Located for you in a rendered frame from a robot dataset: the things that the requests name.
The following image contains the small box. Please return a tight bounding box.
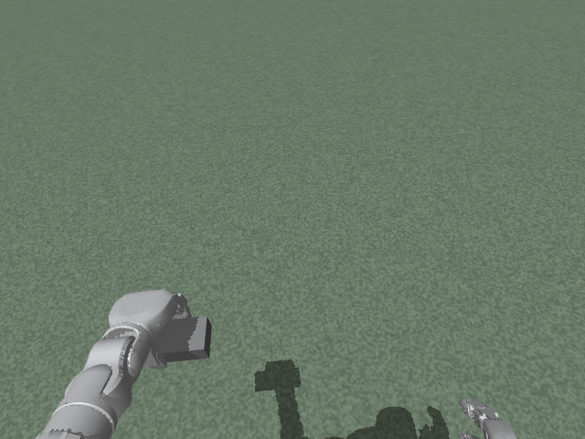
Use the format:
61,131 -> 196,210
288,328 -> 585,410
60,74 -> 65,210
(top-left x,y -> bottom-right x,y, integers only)
154,316 -> 212,362

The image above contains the left robot arm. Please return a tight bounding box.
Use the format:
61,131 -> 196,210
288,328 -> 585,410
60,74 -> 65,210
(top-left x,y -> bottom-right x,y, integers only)
33,322 -> 152,439

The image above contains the left robot hand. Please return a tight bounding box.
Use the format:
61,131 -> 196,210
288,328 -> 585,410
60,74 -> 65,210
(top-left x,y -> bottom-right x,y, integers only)
109,289 -> 191,369

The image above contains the right robot hand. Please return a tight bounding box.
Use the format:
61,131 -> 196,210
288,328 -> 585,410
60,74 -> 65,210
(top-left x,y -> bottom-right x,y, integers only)
459,398 -> 517,439

